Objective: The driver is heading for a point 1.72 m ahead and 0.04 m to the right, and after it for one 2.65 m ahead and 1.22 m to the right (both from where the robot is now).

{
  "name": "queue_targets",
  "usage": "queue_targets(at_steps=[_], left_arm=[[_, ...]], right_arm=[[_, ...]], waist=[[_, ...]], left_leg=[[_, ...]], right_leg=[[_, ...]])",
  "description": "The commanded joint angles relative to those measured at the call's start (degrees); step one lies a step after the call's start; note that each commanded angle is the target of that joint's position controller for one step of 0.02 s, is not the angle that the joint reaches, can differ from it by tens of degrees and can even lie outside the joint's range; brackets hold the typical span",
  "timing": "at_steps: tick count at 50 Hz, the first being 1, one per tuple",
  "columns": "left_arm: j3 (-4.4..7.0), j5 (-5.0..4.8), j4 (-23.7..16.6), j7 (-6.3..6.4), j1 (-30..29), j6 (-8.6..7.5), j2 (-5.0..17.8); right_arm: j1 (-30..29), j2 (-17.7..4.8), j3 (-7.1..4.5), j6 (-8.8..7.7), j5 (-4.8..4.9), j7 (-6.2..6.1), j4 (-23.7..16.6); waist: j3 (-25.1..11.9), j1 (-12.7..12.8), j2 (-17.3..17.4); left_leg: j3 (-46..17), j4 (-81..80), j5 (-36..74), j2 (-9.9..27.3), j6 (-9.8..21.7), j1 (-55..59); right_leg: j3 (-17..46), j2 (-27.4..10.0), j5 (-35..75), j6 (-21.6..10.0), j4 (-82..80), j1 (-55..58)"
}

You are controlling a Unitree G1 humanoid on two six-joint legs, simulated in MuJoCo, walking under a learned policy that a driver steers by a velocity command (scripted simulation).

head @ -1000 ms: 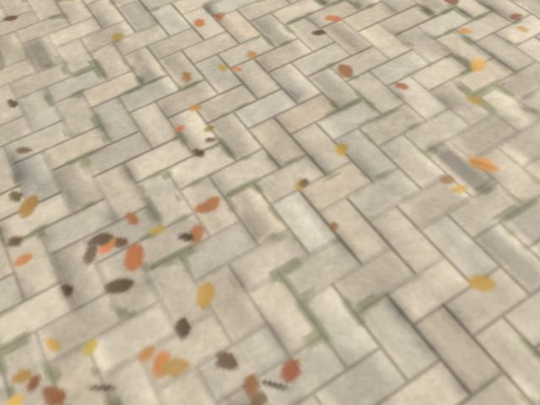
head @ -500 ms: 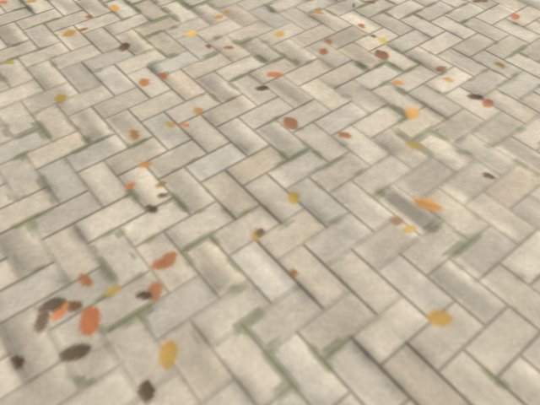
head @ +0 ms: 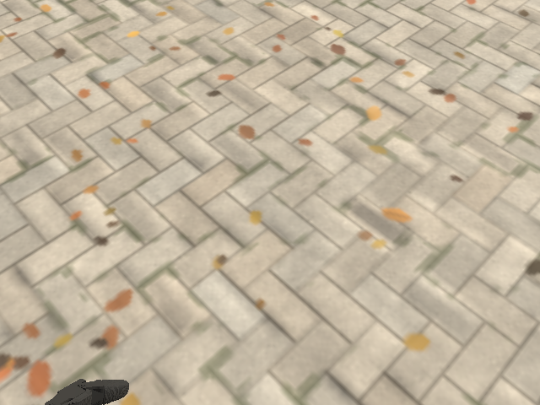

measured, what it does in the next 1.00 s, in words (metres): walks ahead: right foot, then left foot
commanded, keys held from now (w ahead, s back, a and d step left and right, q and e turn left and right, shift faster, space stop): w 1.00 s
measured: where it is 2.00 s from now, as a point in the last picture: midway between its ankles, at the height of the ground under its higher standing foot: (256, 185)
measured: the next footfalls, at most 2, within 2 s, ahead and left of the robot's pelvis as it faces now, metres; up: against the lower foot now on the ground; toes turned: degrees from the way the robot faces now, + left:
right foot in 0.08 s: +0.23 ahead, -0.14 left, +0.00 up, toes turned -1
left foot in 0.64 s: +0.55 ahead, +0.09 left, +0.00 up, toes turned +2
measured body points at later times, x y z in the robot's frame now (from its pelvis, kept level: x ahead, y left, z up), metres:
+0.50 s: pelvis +0.27 -0.05 +0.01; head +0.29 -0.06 +0.45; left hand +0.28 +0.23 -0.12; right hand +0.47 -0.29 -0.09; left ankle +0.47 +0.12 -0.68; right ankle +0.19 -0.14 -0.74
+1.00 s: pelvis +0.55 +0.00 +0.01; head +0.58 +0.00 +0.46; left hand +0.73 +0.25 -0.09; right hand +0.58 -0.28 -0.11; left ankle +0.51 +0.09 -0.74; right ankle +0.72 -0.18 -0.68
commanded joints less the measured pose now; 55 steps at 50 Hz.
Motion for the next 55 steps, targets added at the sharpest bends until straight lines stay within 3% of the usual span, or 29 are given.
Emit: queue_targets(at_steps=[1,3,4,5,6,7,8,9,10,11,14,17,22,27,30,31,32,33,34,35,36,37,38,39,42,44,49,52,55], left_arm=[[1.24,-0.18,-5.2,-0.34,-4.6,-0.93,5.3],[2.73,0.24,-3.3,0.12,2.5,-0.79,7.9],[4.0,0.17,-0.5,0.67,11.4,-0.5,9.9],[5.03,0.57,1.3,1.47,21.3,0.0,13.8],[5.08,1.42,1.8,0.83,22.0,-0.23,17.8],[3.64,0.73,1.4,0.63,19.4,-0.65,12.0],[2.82,0.52,1.3,0.67,15.4,-0.9,9.8],[2.52,0.88,1.0,0.56,12.0,-1.02,9.1],[2.26,1.47,1.0,0.34,9.5,-1.18,7.9],[1.92,2.04,1.0,0.35,8.1,-1.47,6.7],[1.98,1.32,2.6,0.47,8.2,-2.66,6.6],[2.24,1.3,4.6,1.16,10.6,-2.63,8.0],[2.3,0.65,7.4,2.05,15.3,-1.63,9.7],[2.38,0.37,10.6,2.36,20.2,0.09,10.2],[2.82,0.34,11.2,2.78,19.4,1.02,11.5],[2.94,0.48,11.2,2.89,18.4,1.3,12.1],[2.57,0.74,10.9,3.0,17.4,1.65,11.5],[1.49,1.84,9.4,3.18,17.7,1.48,9.3],[-0.64,1.61,8.9,2.46,25.7,0.19,1.5],[0.47,0.43,9.8,2.08,22.2,-1.11,7.3],[1.4,-1.12,7.8,1.74,16.4,-1.93,10.2],[1.18,-1.03,6.9,1.93,13.0,-2.32,9.6],[1.36,-0.1,6.6,2.11,11.2,-2.26,9.0],[1.54,0.32,7.0,2.14,12.3,-1.7,8.4],[0.98,0.71,7.6,2.36,14.0,0.13,5.4],[0.8,1.16,6.1,2.55,9.9,0.51,5.1],[0.11,1.05,3.8,1.68,-0.3,-0.53,3.6],[0.05,0.54,2.2,0.9,-5.1,-0.94,4.0],[0.36,0.44,1.0,-0.04,-7.0,-1.31,5.3]], right_arm=[[-2.1,-11.3,-2.91,-0.48,0.64,-0.39,-2.8],[-3.0,-11.8,-3.1,0.0,0.52,-0.51,-2.8],[-2.5,-10.5,-2.56,0.28,0.05,-0.66,-2.8],[-1.4,-6.8,-1.07,0.41,-1.6,-0.81,-4.2],[5.8,0.1,0.73,-0.67,-0.51,-0.67,-5.4],[1.4,-6.9,-0.75,-1.74,0.95,-0.26,-5.0],[-4.4,-9.5,-1.62,-2.27,1.94,0.09,-6.7],[-6.9,-8.9,-1.41,-2.55,1.26,-0.14,-7.1],[-7.7,-8.1,-1.56,-2.52,0.11,-0.23,-7.0],[-6.4,-7.5,-1.63,-2.04,-0.04,-0.09,-6.5],[-6.0,-5.4,-1.34,-0.38,-0.35,-0.26,-6.1],[-12.5,-5.0,-1.23,-0.13,-1.07,-0.47,-8.3],[-22.4,-2.9,-0.26,-1.48,-0.76,0.7,-10.8],[-29.5,-3.0,0.04,-2.28,-0.21,2.54,-14.1],[-26.8,-4.9,-0.55,-2.48,-0.27,3.12,-14.1],[-22.3,-6.3,-1.3,-2.47,-0.36,2.9,-13.0],[-13.4,-8.8,-2.65,-2.42,-0.42,2.37,-10.5],[-2.7,-12.6,-3.74,-2.13,-1.07,1.63,-8.3],[0.0,-16.2,-4.5,-1.88,-1.33,1.78,-7.0],[0.2,-10.3,-3.03,-1.74,-0.64,1.7,-7.3],[-4.2,-8.6,-2.34,-1.69,-0.65,1.45,-7.6],[-7.9,-7.9,-2.1,-1.67,-0.88,1.34,-8.1],[-10.5,-6.8,-1.85,-1.8,-1.32,1.51,-8.3],[-11.9,-5.4,-1.4,-2.12,-1.87,1.61,-8.4],[-12.1,-5.9,-1.63,-3.02,-1.11,1.81,-7.2],[-11.0,-7.3,-2.05,-3.03,-1.1,1.32,-6.1],[-7.4,-9.0,-2.35,-2.19,-0.58,0.32,-3.9],[-4.0,-9.8,-2.57,-1.54,-0.14,0.17,-1.9],[-3.2,-10.3,-2.92,-0.54,0.14,-0.22,-0.6]], waist=[[4.1,3.3,7.5],[-1.0,8.2,7.0],[-6.8,12.4,6.0],[-15.2,15.6,-2.0],[-21.9,10.1,-18.3],[-16.6,11.9,-11.8],[-8.6,11.0,-8.4],[-5.3,9.4,-3.3],[-3.4,7.7,-2.3],[-3.5,5.9,-3.6],[-2.2,4.4,-2.9],[1.0,5.9,-1.1],[2.5,9.7,-0.6],[3.8,11.5,-0.7],[1.0,8.7,-2.8],[-2.2,6.0,-3.8],[-8.0,1.3,-3.1],[-17.0,-2.4,1.6],[-24.1,2.1,16.9],[-23.8,-0.7,12.6],[-14.3,-0.2,9.8],[-9.1,1.6,4.9],[-5.3,3.2,3.1],[-4.7,5.2,4.1],[-3.3,7.2,5.0],[-1.1,6.7,4.4],[1.0,3.3,4.3],[1.9,1.6,4.3],[2.1,2.3,4.8]], left_leg=[[-7.2,-4.1,19.3,15.3,9.1,-6.1],[-4.0,6.5,36.7,13.6,7.1,-4.9],[-1.7,17.8,40.3,10.8,5.5,-8.6],[0.3,37.2,23.7,7.5,3.3,-20.3],[-3.3,55.6,-13.6,-3.3,0.6,-37.7],[-8.8,61.9,-13.4,-0.4,1.3,-44.1],[-7.0,61.9,-8.0,2.5,2.3,-47.2],[-5.7,59.5,-2.6,5.3,2.4,-45.1],[-5.7,56.3,1.0,7.0,2.2,-43.0],[-6.2,54.8,3.5,8.4,2.0,-39.7],[-5.2,50.7,6.2,9.1,0.4,-38.3],[-4.9,42.1,13.6,9.3,-1.4,-44.0],[-1.9,24.9,26.3,6.7,-1.5,-41.7],[-1.6,17.4,22.5,4.8,0.5,-44.0],[-0.2,15.5,15.4,2.5,2.9,-38.2],[1.5,15.1,14.1,0.5,4.2,-31.2],[2.5,14.1,16.3,-0.4,6.2,-18.4],[-7.6,17.4,18.9,8.9,9.7,0.9],[-36.2,11.8,5.5,22.1,19.0,20.3],[-42.4,6.3,-0.7,22.1,18.2,20.2],[-33.1,4.9,1.3,20.3,15.7,12.7],[-26.3,3.5,7.1,18.0,14.4,4.3],[-21.9,1.8,12.8,15.9,13.9,-2.7],[-18.6,0.0,16.1,14.2,13.3,-6.9],[-13.2,-4.1,20.1,13.0,14.4,-12.7],[-10.6,-5.9,20.9,12.6,14.6,-13.7],[-4.4,-6.9,19.4,9.7,11.6,-13.0],[-4.8,-5.6,18.2,11.8,11.4,-8.5],[-5.9,-2.2,21.1,14.8,10.3,-2.1]], right_leg=[[-0.4,1.1,1.8,-1.9,-3.6,5.1],[-2.3,3.6,-0.1,-4.5,-5.1,15.7],[-3.1,4.5,-1.4,-5.9,-4.8,27.8],[9.9,-6.6,-6.4,-9.2,-4.1,44.0],[40.7,-18.2,-26.3,-17.6,-15.9,54.7],[44.4,-17.5,-34.4,-15.9,-22.0,50.1],[35.6,-16.3,-30.2,-13.8,-22.1,43.2],[28.7,-14.0,-20.9,-13.0,-22.3,36.3],[23.3,-11.4,-14.1,-12.6,-23.1,31.1],[19.9,-9.7,-10.2,-12.3,-24.5,27.8],[14.1,-8.5,-4.2,-13.8,-28.1,23.4],[10.8,-8.1,-0.7,-14.2,-30.0,24.2],[5.0,-6.3,2.6,-11.8,-29.9,26.6],[5.5,-10.0,7.3,-11.5,-25.4,36.7],[5.5,-11.1,20.9,-9.9,-19.5,40.9],[4.6,-10.2,31.3,-9.2,-14.1,40.8],[2.3,-7.5,36.3,-7.6,-3.8,37.6],[0.7,-4.5,21.7,-5.8,13.1,25.2],[0.8,7.1,-20.9,-1.7,33.3,1.2],[8.5,5.6,-29.1,-2.2,39.9,-5.4],[7.4,2.6,-25.0,-2.7,40.6,-9.3],[5.3,-0.4,-19.8,-2.7,37.9,-8.0],[4.6,-2.2,-16.5,-2.2,34.2,-6.4],[5.0,-3.7,-14.2,-2.0,32.1,-2.8],[4.0,-4.8,-11.8,-0.3,27.1,-0.1],[3.6,-5.2,-7.2,0.9,21.3,-3.1],[1.2,-2.9,8.6,1.1,2.5,-0.9],[1.1,-1.8,9.7,0.5,-2.6,-0.9],[1.8,-1.3,4.5,-1.6,-5.9,-1.8]])
Velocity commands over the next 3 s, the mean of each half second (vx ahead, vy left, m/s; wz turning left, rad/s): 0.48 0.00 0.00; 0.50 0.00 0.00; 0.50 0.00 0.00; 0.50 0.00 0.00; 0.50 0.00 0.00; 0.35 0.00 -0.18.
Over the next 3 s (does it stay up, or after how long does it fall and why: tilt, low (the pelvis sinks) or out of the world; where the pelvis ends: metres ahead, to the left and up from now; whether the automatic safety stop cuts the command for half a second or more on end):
stays up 1.62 -0.02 0.00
